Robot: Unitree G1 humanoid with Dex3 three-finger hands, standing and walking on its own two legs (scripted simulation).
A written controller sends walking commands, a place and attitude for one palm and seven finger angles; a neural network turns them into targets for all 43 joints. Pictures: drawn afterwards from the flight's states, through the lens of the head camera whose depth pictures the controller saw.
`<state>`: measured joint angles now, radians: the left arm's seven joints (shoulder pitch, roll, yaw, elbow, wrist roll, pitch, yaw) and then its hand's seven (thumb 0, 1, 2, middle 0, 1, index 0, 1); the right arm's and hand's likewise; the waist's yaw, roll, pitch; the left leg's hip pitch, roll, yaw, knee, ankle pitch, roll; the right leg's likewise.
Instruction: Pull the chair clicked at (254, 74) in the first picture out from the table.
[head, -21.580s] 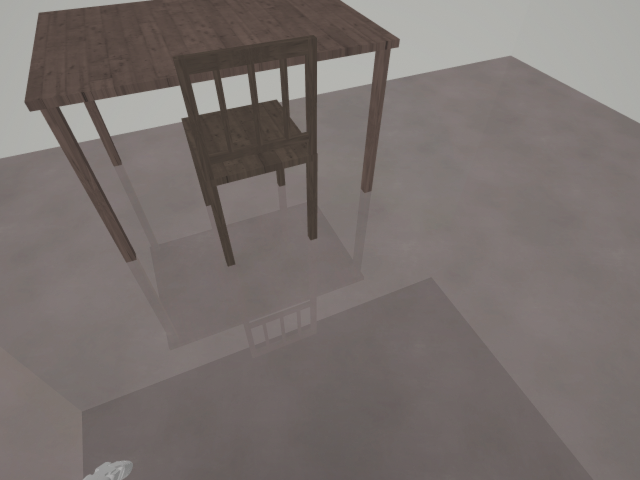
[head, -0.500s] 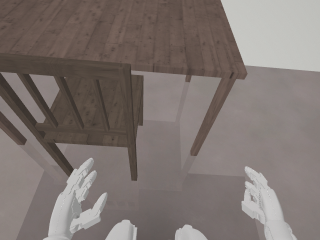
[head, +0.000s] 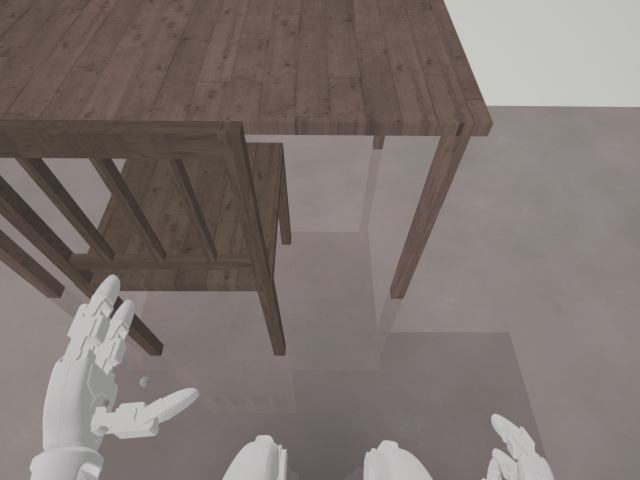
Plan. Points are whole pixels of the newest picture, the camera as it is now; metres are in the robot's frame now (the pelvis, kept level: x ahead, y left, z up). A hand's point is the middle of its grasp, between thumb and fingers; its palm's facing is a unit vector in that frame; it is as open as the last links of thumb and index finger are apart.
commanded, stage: raise the hand toward the chair's back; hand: left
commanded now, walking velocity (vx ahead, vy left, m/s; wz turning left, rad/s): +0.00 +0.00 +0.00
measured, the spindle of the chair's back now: (134, 214) +0.49 +0.33 -0.02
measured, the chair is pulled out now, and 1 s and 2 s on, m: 0.00 0.00 0.00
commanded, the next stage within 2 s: aim the fingers beside a spindle in 1.14 s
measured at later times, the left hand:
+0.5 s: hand (131, 366) +0.24 +0.22 +0.04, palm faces +0.00 -1.00 -0.04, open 16.8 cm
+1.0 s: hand (112, 346) +0.25 +0.24 +0.05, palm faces +0.07 -1.00 -0.05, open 16.9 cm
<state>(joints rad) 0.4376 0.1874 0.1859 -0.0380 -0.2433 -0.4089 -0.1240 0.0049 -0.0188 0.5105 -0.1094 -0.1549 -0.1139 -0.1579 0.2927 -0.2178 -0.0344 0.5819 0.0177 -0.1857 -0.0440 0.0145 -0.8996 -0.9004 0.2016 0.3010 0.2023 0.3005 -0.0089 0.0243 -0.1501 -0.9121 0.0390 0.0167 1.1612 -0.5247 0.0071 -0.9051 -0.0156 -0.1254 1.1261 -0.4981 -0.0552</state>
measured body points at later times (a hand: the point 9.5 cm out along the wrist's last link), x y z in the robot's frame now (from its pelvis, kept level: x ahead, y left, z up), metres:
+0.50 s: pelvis +0.01 +0.03 +0.00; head +0.08 +0.04 +0.45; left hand +0.23 +0.28 +0.04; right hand +0.20 -0.19 -0.07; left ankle +0.02 +0.11 -0.65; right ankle +0.03 -0.09 -0.65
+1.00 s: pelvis +0.01 +0.03 +0.01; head +0.08 +0.05 +0.45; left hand +0.24 +0.30 +0.06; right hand +0.18 -0.21 -0.07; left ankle +0.02 +0.11 -0.65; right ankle +0.03 -0.09 -0.65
